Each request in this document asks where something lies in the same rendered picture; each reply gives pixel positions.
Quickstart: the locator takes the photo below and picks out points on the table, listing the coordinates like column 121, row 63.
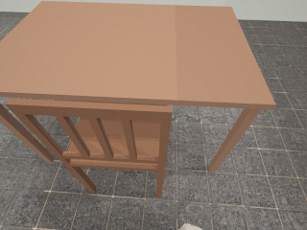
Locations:
column 132, row 54

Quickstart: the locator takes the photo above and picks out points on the chair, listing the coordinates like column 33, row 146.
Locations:
column 109, row 135

